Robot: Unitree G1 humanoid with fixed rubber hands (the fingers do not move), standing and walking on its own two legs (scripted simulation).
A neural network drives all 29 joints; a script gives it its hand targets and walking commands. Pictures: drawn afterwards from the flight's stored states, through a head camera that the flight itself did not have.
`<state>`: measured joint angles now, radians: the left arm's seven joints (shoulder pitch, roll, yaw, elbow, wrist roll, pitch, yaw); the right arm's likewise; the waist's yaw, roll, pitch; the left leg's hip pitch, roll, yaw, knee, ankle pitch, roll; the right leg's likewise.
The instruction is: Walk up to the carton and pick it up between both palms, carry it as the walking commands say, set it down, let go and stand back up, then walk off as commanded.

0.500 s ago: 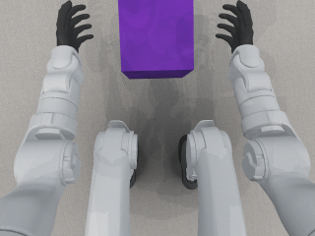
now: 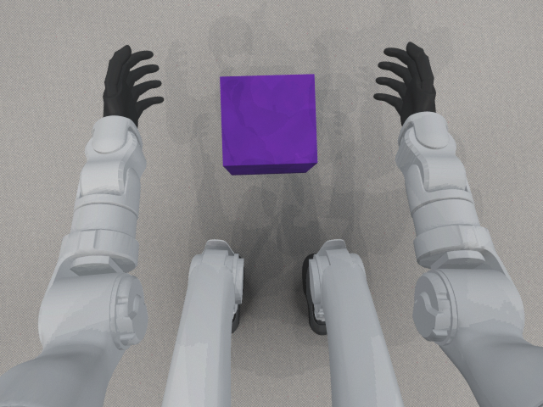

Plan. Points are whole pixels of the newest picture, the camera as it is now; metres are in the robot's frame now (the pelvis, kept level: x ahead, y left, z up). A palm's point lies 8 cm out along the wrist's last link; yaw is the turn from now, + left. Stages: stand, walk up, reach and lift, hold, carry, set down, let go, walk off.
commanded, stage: set down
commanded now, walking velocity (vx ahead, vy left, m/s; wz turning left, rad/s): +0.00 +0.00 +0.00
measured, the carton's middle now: (268, 130) +0.53 +0.01 -0.43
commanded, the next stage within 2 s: let go in 0.50 s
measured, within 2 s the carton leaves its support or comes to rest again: neither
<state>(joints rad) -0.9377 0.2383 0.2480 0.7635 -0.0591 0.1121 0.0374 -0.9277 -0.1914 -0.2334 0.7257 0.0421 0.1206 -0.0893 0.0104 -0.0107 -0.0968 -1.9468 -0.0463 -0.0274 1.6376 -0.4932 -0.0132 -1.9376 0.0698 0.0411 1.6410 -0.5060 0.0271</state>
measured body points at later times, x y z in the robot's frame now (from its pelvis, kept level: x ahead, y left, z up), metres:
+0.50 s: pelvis +0.03 +0.00 +0.13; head +0.30 +0.01 +0.50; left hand +0.48 +0.21 +0.02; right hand +0.49 -0.18 +0.02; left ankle +0.09 +0.12 -0.49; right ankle +0.09 -0.12 -0.49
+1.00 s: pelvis +0.08 +0.00 +0.21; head +0.26 +0.00 +0.62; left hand +0.37 +0.23 +0.10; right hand +0.38 -0.21 +0.10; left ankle +0.09 +0.12 -0.49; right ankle +0.09 -0.12 -0.49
